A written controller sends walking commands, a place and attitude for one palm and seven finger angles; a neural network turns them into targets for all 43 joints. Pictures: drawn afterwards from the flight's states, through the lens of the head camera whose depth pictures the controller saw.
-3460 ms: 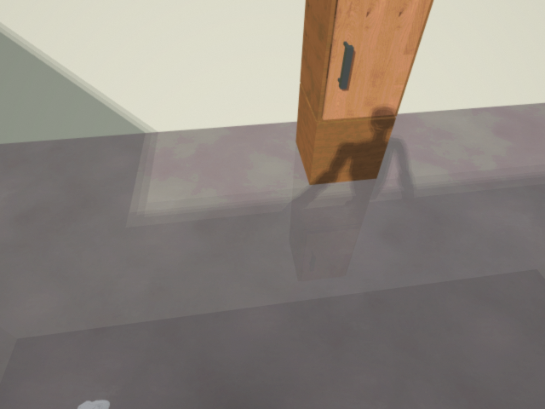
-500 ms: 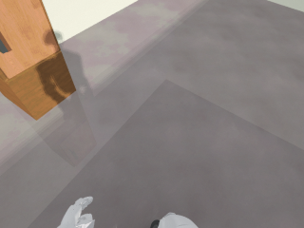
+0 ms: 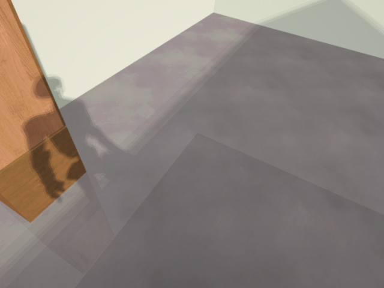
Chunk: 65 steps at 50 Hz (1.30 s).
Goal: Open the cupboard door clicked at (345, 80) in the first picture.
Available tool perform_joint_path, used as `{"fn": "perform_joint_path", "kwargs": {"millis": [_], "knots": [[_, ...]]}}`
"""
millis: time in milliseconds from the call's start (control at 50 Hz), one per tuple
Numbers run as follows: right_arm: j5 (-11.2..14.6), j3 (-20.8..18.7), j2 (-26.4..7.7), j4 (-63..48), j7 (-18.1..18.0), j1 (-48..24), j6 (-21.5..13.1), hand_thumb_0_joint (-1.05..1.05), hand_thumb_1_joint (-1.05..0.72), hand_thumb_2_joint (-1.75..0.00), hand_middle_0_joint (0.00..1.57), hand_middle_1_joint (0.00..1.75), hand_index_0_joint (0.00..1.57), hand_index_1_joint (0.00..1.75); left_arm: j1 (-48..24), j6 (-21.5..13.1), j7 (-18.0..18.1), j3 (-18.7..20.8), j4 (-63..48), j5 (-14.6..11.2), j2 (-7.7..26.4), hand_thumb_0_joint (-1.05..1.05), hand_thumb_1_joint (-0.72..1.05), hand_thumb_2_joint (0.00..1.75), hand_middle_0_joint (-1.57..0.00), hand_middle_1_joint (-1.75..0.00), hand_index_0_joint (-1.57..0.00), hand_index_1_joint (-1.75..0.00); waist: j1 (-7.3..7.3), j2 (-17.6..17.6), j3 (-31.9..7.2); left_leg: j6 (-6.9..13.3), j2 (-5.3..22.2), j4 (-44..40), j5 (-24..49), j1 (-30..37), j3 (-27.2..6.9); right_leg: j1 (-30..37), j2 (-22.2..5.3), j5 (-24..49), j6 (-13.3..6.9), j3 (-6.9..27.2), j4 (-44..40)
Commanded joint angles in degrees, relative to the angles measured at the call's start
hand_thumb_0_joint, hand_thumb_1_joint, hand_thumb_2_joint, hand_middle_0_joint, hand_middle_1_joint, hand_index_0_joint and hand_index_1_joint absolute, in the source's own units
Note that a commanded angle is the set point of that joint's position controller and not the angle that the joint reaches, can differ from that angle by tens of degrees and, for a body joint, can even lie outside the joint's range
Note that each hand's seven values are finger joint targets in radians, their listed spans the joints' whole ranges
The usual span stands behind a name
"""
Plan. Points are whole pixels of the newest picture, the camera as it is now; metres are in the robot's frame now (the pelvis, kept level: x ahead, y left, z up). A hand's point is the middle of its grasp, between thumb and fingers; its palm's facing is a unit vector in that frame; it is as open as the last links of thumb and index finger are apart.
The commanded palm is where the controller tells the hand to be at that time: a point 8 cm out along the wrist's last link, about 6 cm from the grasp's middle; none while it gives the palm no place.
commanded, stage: walk to a spot facing it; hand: left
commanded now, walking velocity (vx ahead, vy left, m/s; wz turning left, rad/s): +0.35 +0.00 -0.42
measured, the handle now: out of the picture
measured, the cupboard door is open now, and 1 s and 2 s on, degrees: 0 0 0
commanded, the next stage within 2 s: turn to face it in 0.60 s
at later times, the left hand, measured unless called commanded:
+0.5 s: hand (166, 215) +0.34 +0.09 -0.17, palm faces -0.16 -0.96 -0.22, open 7.4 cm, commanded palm none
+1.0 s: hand (162, 192) +0.43 +0.12 -0.19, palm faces -0.01 -0.99 -0.17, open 7.4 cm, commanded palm none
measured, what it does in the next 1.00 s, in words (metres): walks ahead: right foot, then left foot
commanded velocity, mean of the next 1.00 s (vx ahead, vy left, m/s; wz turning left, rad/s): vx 0.22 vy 0.00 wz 0.08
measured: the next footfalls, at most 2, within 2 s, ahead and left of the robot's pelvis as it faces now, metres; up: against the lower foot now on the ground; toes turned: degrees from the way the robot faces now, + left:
right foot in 0.36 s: +0.28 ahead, -0.17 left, +0.00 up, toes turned -18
left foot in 0.84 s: +0.53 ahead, +0.02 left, +0.00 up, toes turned +1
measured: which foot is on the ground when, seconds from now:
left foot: down 0.00-0.36, up 0.38-0.82, down 0.84-1.00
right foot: up 0.00-0.34, down 0.36-0.84, up 0.86-1.00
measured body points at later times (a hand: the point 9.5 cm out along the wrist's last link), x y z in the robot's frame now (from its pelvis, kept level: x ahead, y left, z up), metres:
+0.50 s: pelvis +0.22 -0.07 -0.01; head +0.24 -0.09 +0.44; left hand +0.35 +0.14 -0.15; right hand +0.11 -0.28 -0.17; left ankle +0.14 +0.09 -0.63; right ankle +0.25 -0.15 -0.74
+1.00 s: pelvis +0.40 -0.06 -0.01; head +0.43 -0.04 +0.44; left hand +0.43 +0.17 -0.18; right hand +0.46 -0.30 -0.15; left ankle +0.49 +0.02 -0.74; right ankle +0.34 -0.18 -0.66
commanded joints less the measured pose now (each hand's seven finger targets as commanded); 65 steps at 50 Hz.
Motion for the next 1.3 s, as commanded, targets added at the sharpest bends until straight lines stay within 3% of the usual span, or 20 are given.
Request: {"fn": "perform_joint_path", "kwargs": {"millis": [0, 240, 280, 320, 340, 360, 380, 420, 480, 700, 780, 800, 820, 880, 940, 1000, 1140, 1220, 1240, 1280], "knots": [[0.42, -2.17, -6.98, 1.62, -1.09, 7.82, -0.46, 0.00, -0.90, -0.90, 0.20, 0.30, 0.20, 0.30, -0.81, -0.50, -0.45, 0.72, -4.89, 0.35, 0.11, 0.00, 0.90, 0.90, -0.20, -0.30, -0.20, -0.30, -1.56, 9.47, 3.17, 2.74, 14.26, -21.64, -0.07, 4.13, -9.54, -11.16, -4.56, 7.09, 1.48, 1.78, 1.15], [-0.32, -2.97, -7.59, 6.65, -0.87, 16.20, 0.61, 0.00, -0.90, -0.90, 0.20, 0.30, 0.20, 0.30, -15.75, -1.02, -1.13, 0.00, -8.97, 0.24, -1.81, 0.00, 0.90, 0.90, -0.20, -0.30, -0.20, -0.30, -5.46, 10.74, 6.65, 3.77, 15.17, -16.90, 17.82, 14.56, 1.13, -9.14, -2.53, 7.97, 0.51, -6.18, -28.88], [-0.23, -3.10, -8.67, 6.77, -0.93, 15.56, 0.81, 0.00, -0.90, -0.90, 0.20, 0.30, 0.20, 0.30, -12.27, -1.63, -1.02, 0.17, -7.91, 0.27, -0.82, 0.00, 0.90, 0.90, -0.20, -0.30, -0.20, -0.30, -3.15, 10.77, 3.79, 3.03, 15.09, -9.91, 30.11, 15.70, 3.06, -1.74, 0.30, 5.74, -1.27, -8.36, -32.15], [0.39, -3.17, -9.62, 6.13, -0.55, 12.94, 0.99, 0.00, -0.90, -0.90, 0.20, 0.30, 0.20, 0.30, 3.07, -2.60, -0.45, 1.33, -3.21, 0.55, 3.11, 0.00, 0.90, 0.90, -0.20, -0.30, -0.20, -0.30, 4.53, 6.26, -4.74, 0.11, 11.82, 10.50, 36.35, 9.35, 6.51, 19.94, 3.12, 9.55, -3.30, -9.49, -38.21], [1.27, -2.60, -6.35, 5.00, 0.10, 14.03, 0.85, 0.00, -0.90, -0.90, 0.20, 0.30, 0.20, 0.30, 10.53, -3.35, 0.36, 3.04, -1.23, 0.74, 9.81, 0.00, 0.90, 0.90, -0.20, -0.30, -0.20, -0.30, 7.42, -6.44, -11.99, -2.11, 7.31, 27.92, 14.94, -6.72, 6.51, 36.93, -9.97, 7.70, -7.00, 7.19, -40.98], [1.67, -1.81, -3.71, 2.57, -0.16, 12.40, 0.69, 0.00, -0.90, -0.90, 0.20, 0.30, 0.20, 0.30, 14.05, -3.34, 0.96, 3.69, -0.21, -0.63, 14.64, 0.00, 0.90, 0.90, -0.20, -0.30, -0.20, -0.30, 6.54, -12.72, -14.47, -3.96, -0.61, 43.82, -19.01, -21.39, 0.03, 43.69, -22.60, 16.77, -13.13, 30.62, -47.69], [1.70, -2.22, -5.39, 2.50, -0.25, 9.29, 0.89, 0.00, -0.90, -0.90, 0.20, 0.30, 0.20, 0.30, 10.84, -3.21, 1.41, 3.78, -0.98, -1.32, 15.24, 0.00, 0.90, 0.90, -0.20, -0.30, -0.20, -0.30, 6.26, -9.83, -13.53, -2.89, 1.89, 49.19, -16.47, -22.95, -7.86, 37.57, -23.60, 12.16, -13.58, 31.07, -51.62], [0.72, -2.62, -4.70, 2.75, -0.32, 5.66, 1.40, 0.00, -0.90, -0.90, 0.20, 0.30, 0.20, 0.30, 0.57, -3.14, 1.92, 1.89, -3.25, -1.12, 8.09, 0.00, 0.90, 0.90, -0.20, -0.30, -0.20, -0.30, 2.09, -0.29, -1.59, -2.32, 5.99, 47.13, -6.52, -22.78, -11.03, 20.70, -19.58, 4.53, -11.25, 21.68, -54.25], [0.02, -2.01, -2.17, 5.35, -0.07, 11.04, 3.22, 0.00, -0.90, -0.90, 0.20, 0.30, 0.20, 0.30, -3.49, -4.27, 1.99, -0.12, -3.37, -0.39, 3.47, 0.00, 0.90, 0.90, -0.20, -0.30, -0.20, -0.30, -3.06, -2.65, 1.25, -3.52, 6.10, 37.33, -2.01, -16.01, -9.16, 9.71, -13.63, 13.99, -7.62, 7.95, -55.89], [0.57, -1.56, -2.66, 0.43, 1.69, -3.05, 2.70, 0.00, -0.90, -0.90, 0.20, 0.30, 0.20, 0.30, 1.09, -5.00, 2.44, -0.63, -0.49, -0.42, 4.09, 0.00, 0.90, 0.90, -0.20, -0.30, -0.20, -0.30, -0.95, -3.42, 4.72, -2.73, 1.99, 9.58, 5.53, -14.87, -5.85, 18.95, -12.73, 29.03, -6.13, 0.53, -53.32], [0.18, -2.07, -6.05, 3.49, 0.92, 7.23, 2.41, 0.00, -0.90, -0.90, 0.20, 0.30, 0.20, 0.30, 1.11, -4.14, 3.16, -0.74, -0.21, -0.75, 4.62, 0.00, 0.90, 0.90, -0.20, -0.30, -0.20, -0.30, -5.68, 0.44, -1.04, -0.20, -1.81, -0.47, 16.74, 2.64, -5.10, 19.95, -10.14, 40.32, -1.33, -6.28, -34.62], [-0.36, -3.07, -10.83, 4.00, 0.42, 13.20, 2.23, 0.00, -0.90, -0.90, 0.20, 0.30, 0.20, 0.30, 2.65, -3.62, 3.11, -0.63, -1.16, -1.29, 3.63, 0.00, 0.90, 0.90, -0.20, -0.30, -0.20, -0.30, -7.24, 9.37, -6.87, 3.61, 5.70, -1.50, 33.36, 14.78, -14.77, 11.08, -5.46, 25.59, 1.76, -8.65, -21.50], [-0.06, -4.04, -16.00, 4.21, 0.16, 16.04, 2.80, 0.00, -0.90, -0.90, 0.20, 0.30, 0.20, 0.30, 4.75, -3.31, 2.88, -1.23, -2.16, -1.95, 1.19, 0.00, 0.90, 0.90, -0.20, -0.30, -0.20, -0.30, -6.72, 22.00, -10.04, 11.05, 18.23, -4.27, 51.06, 21.52, -29.71, 0.85, 1.35, -14.53, 3.56, -8.72, -3.96], [0.78, -3.25, -12.77, 1.62, -0.95, 7.41, 3.12, 0.00, -0.90, -0.90, 0.20, 0.30, 0.20, 0.30, -3.67, -2.39, 2.86, -0.68, -5.03, -0.98, 1.98, 0.00, 0.90, 0.90, -0.20, -0.30, -0.20, -0.30, -5.14, 12.87, -3.65, 11.95, 16.50, -11.77, 24.75, 7.78, -31.20, -7.25, -2.91, -11.14, 3.98, 1.70, 5.69], [0.60, -2.66, -10.46, -1.17, -0.64, 0.00, 3.38, 0.00, -0.90, -0.90, 0.20, 0.30, 0.20, 0.30, -1.42, -0.47, 2.17, -0.05, -4.79, -0.76, 0.96, 0.00, 0.90, 0.90, -0.20, -0.30, -0.20, -0.30, -1.44, 9.26, -2.07, 7.47, 9.89, -15.28, 12.78, -4.36, -22.48, 0.01, -3.73, -4.67, 4.74, 0.85, -2.53], [0.50, -3.61, -11.08, -2.32, -0.38, -0.56, 4.12, 0.00, -0.90, -0.90, 0.20, 0.30, 0.20, 0.30, -0.87, 0.85, 2.43, 0.59, -6.08, -0.54, 0.90, 0.00, 0.90, 0.90, -0.20, -0.30, -0.20, -0.30, -1.33, 8.38, -3.44, 7.78, 8.57, -17.25, 2.84, -4.94, -24.18, -0.20, -2.98, -2.94, 5.28, 0.28, -6.87], [0.09, -5.30, -13.45, -3.70, 0.00, 0.91, 5.63, 0.00, -0.90, -0.90, 0.20, 0.30, 0.20, 0.30, -7.10, 1.13, 2.64, 1.00, -11.66, -0.74, 1.57, 0.00, 0.90, 0.90, -0.20, -0.30, -0.20, -0.30, -3.27, 10.01, -3.64, 8.72, 7.58, -15.68, -1.57, -3.22, -31.37, 0.88, -0.75, -5.15, 5.43, 0.60, -19.73], [0.34, -6.02, -13.67, -5.26, 0.28, -1.25, 6.33, 0.00, -0.90, -0.90, 0.20, 0.30, 0.20, 0.30, -2.75, 0.46, 2.87, 1.02, -12.09, -1.15, 2.81, 0.00, 0.90, 0.90, -0.20, -0.30, -0.20, -0.30, -0.84, 9.36, -4.66, 6.15, 4.03, -10.42, 4.84, -6.72, -31.58, 13.04, 1.41, 1.43, 4.55, -0.44, -38.30], [0.68, -5.97, -12.30, -6.02, 0.55, -1.78, 6.49, 0.00, -0.90, -0.90, 0.20, 0.30, 0.20, 0.30, -0.33, 0.13, 3.14, 1.45, -11.93, -0.98, 4.53, 0.00, 0.90, 0.90, -0.20, -0.30, -0.20, -0.30, 0.38, 6.55, -4.97, 3.18, 0.95, -6.18, 1.64, -12.12, -29.10, 20.24, -1.39, 4.23, 3.46, 1.36, -47.03], [0.63, -5.38, -7.73, -8.83, 0.80, -1.83, 6.53, 0.00, -0.90, -0.90, 0.20, 0.30, 0.20, 0.30, -2.91, 0.05, 3.64, 2.34, -14.40, 0.00, 13.44, 0.00, 0.90, 0.90, -0.20, -0.30, -0.20, -0.30, 0.31, -14.43, -1.55, -3.64, -9.02, 21.55, -15.96, -25.90, -13.65, 18.66, -26.84, -0.73, -6.55, 23.19, -58.30]]}}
